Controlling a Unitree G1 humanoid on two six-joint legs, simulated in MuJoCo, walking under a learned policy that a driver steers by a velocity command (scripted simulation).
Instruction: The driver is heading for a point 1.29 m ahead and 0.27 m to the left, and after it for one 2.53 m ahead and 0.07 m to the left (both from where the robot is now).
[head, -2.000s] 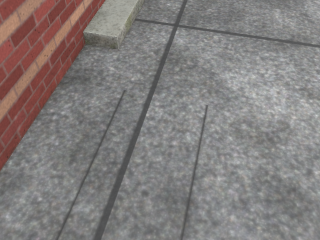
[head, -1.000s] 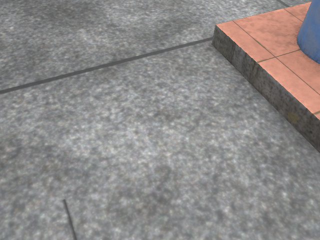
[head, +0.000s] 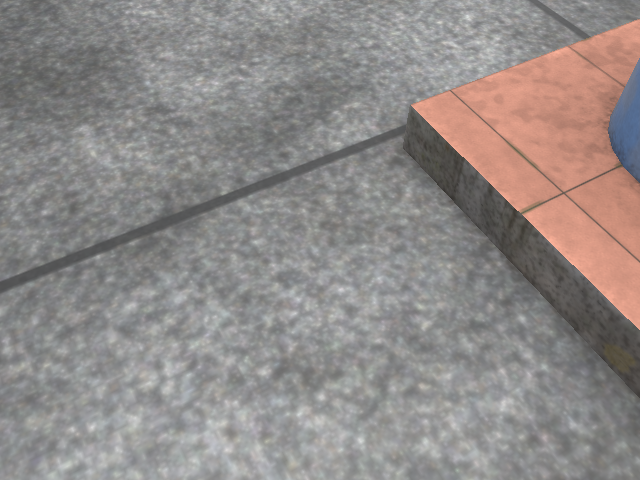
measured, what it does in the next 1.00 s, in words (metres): walks ahead: right foot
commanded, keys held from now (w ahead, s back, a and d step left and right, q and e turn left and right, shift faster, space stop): w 0.48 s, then w+q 0.52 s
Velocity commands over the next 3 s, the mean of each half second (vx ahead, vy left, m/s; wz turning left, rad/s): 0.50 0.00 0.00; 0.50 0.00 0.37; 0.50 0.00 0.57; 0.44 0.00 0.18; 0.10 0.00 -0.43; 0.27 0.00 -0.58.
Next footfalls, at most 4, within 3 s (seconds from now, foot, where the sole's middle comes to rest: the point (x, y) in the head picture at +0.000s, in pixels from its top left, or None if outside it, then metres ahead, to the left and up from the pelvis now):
0.48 right None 0.41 -0.15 -0.76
1.04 left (283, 376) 0.68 0.12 -0.76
1.50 right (323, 256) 1.01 0.04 -0.76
1.98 left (188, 236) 1.06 0.39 -0.76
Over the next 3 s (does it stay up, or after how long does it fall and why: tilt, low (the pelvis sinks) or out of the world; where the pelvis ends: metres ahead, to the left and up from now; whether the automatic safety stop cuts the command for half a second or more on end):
stays up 1.15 0.27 0.01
